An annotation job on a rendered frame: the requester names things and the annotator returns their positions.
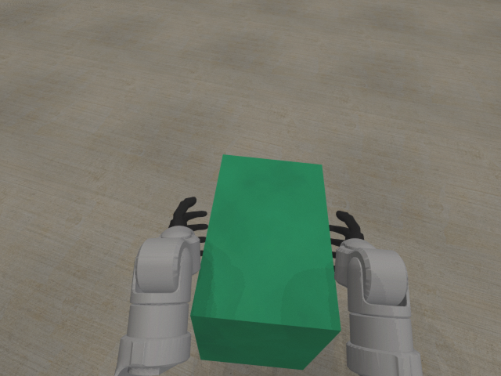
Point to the carton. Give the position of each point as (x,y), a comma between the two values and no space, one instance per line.
(266,293)

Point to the robot left forearm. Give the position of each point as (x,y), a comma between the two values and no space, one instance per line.
(157,338)

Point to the robot right forearm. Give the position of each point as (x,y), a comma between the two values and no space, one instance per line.
(381,338)

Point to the robot right hand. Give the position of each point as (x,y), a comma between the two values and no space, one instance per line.
(353,230)

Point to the robot left hand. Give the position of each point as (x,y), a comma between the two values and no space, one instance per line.
(181,217)

